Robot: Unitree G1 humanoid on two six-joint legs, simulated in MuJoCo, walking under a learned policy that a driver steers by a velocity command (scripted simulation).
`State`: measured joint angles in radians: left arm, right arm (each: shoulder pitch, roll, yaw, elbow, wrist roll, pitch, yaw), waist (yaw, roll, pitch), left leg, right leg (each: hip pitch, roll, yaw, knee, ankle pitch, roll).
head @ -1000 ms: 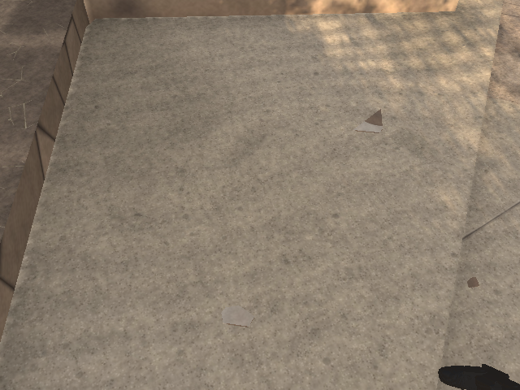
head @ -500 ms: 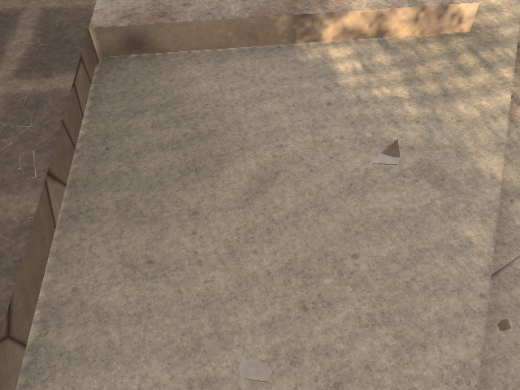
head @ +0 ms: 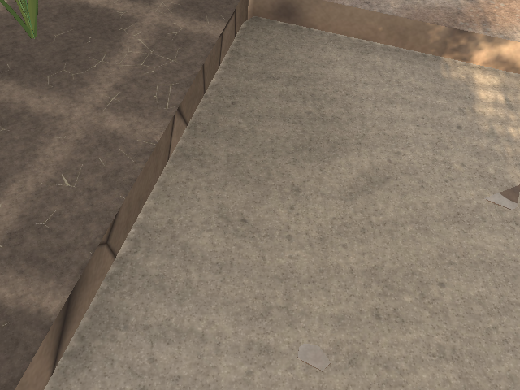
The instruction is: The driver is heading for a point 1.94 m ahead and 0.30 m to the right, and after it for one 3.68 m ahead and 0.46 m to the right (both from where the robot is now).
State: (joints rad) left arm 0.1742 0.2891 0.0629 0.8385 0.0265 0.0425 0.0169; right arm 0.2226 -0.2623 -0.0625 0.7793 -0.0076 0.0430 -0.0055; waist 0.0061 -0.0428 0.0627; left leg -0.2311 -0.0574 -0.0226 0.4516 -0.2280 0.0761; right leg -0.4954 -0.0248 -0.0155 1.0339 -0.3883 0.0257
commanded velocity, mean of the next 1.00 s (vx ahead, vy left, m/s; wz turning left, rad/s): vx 0.00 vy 0.00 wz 0.10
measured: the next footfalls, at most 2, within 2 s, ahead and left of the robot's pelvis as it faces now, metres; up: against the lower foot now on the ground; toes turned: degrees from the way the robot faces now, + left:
right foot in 0.32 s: +0.04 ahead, -0.12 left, +0.00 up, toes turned +4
left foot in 1.64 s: +0.13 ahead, +0.10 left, +0.00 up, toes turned +5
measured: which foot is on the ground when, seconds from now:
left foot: down 0.00-1.00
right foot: up 0.00-0.30, down 0.32-1.00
